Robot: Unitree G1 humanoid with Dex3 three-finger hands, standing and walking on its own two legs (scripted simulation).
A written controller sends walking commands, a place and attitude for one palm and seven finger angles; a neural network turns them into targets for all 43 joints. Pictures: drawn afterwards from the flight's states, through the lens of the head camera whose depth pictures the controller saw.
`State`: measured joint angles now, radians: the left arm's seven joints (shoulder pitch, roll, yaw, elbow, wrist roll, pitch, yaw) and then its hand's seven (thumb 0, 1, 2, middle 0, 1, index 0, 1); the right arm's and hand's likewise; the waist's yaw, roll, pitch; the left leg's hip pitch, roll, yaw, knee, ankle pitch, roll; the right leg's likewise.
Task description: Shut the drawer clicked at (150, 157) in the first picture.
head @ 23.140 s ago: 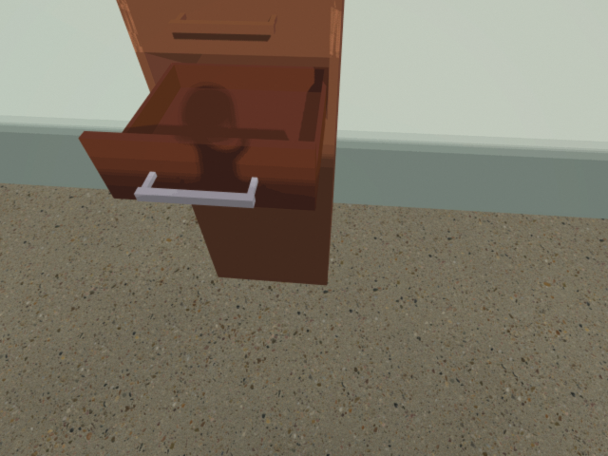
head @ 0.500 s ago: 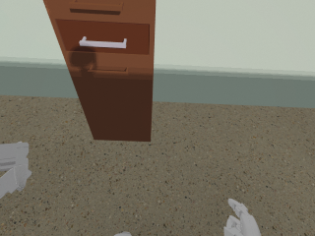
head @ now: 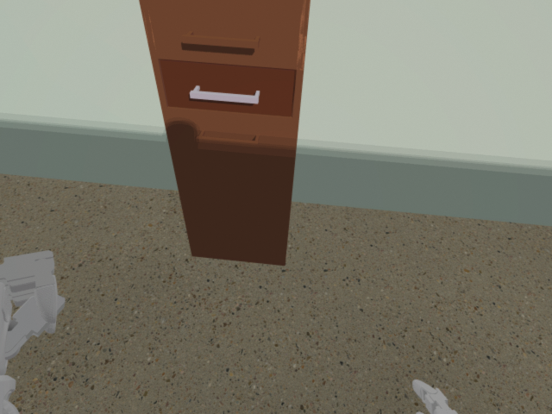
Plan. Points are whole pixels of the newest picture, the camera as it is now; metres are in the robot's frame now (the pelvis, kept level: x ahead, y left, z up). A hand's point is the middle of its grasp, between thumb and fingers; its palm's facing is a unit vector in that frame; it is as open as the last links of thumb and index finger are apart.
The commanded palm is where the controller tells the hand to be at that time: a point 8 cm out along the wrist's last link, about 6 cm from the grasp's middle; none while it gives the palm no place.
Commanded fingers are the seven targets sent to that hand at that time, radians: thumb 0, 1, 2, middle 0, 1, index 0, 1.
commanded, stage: stop stepping back and stand still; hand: left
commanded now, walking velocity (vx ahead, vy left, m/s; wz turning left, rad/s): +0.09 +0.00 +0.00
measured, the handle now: (225, 94) +0.94 +0.21 +0.06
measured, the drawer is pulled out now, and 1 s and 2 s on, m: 0.00 0.00 0.00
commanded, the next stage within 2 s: let the arm hang, fingers relaxed in 0.14 s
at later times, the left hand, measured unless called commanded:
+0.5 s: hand out of the picture +0.09 +0.20 -0.16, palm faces +0.09 -0.97 -0.23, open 3.0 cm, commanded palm none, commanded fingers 0.00 0.90 0.90 -0.84 -0.99 -0.84 -0.99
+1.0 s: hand out of the picture -0.04 +0.19 -0.17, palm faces +0.10 -0.98 -0.18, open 6.9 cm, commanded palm none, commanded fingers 0.00 0.90 0.90 -0.20 -0.30 -0.20 -0.30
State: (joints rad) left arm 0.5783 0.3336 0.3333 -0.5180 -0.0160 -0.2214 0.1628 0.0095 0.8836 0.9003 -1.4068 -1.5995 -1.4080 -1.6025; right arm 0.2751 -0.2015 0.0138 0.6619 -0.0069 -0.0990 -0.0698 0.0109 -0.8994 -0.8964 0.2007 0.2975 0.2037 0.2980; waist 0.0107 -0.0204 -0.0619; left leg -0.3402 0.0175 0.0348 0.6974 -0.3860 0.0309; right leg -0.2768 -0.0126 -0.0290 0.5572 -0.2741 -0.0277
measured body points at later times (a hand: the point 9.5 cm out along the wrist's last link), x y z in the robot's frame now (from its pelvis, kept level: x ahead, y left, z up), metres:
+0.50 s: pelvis +0.00 +0.01 -0.01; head +0.01 +0.02 +0.44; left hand +0.08 +0.25 -0.14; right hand +0.09 -0.23 -0.14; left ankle +0.03 +0.13 -0.73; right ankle +0.02 -0.09 -0.73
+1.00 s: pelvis +0.00 +0.03 +0.01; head +0.01 +0.02 +0.46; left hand -0.04 +0.24 -0.15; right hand +0.00 -0.17 -0.16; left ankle +0.03 +0.13 -0.73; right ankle +0.02 -0.09 -0.73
